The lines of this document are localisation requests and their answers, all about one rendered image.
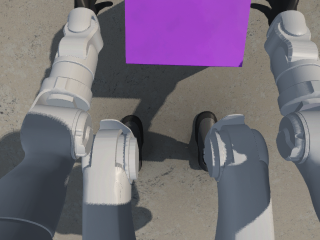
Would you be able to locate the left robot hand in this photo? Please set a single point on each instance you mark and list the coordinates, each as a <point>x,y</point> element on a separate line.
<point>90,4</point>

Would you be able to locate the robot right forearm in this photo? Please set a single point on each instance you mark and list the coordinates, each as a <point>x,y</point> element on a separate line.
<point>294,63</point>

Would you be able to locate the robot left upper arm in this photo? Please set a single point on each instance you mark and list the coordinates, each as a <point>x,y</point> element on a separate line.
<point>32,195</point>

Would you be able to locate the robot left shin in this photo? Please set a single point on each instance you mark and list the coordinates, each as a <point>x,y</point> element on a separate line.
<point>105,124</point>

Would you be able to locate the right robot hand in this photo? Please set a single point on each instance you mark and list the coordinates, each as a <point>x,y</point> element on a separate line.
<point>277,6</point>

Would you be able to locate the robot right upper arm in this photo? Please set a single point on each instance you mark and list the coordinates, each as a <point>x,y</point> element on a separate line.
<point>298,140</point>

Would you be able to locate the robot left foot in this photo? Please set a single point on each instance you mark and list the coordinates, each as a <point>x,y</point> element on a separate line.
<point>135,125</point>

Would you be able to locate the robot left forearm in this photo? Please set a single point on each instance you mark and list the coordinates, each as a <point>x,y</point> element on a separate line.
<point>73,70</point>

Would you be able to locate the carton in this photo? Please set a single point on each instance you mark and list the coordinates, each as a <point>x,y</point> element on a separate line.
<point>205,33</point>

